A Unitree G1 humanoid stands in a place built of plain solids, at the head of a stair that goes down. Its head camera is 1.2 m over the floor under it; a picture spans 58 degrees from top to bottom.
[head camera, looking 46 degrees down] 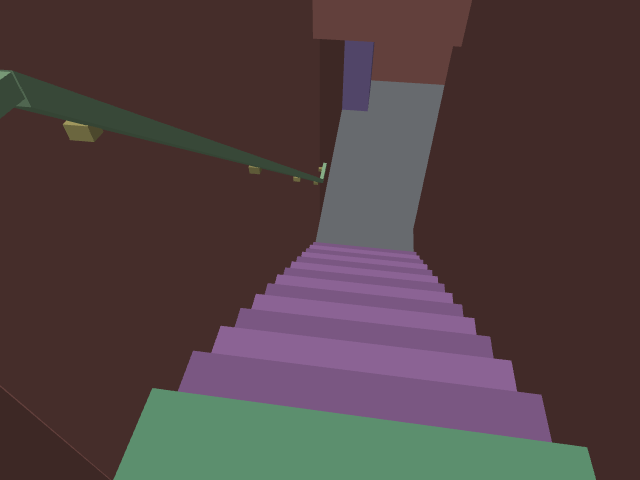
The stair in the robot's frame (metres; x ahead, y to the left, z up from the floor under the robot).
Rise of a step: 0.19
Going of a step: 0.23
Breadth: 1.20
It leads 8 degrees to the right of straight ahead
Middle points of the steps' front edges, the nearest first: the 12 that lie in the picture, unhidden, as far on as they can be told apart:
0.48 -0.11 0.00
0.71 -0.14 -0.19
0.94 -0.17 -0.38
1.16 -0.20 -0.57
1.39 -0.23 -0.76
1.62 -0.26 -0.95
1.85 -0.30 -1.14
2.08 -0.33 -1.34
2.30 -0.36 -1.53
2.53 -0.39 -1.72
2.76 -0.42 -1.91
2.99 -0.45 -2.10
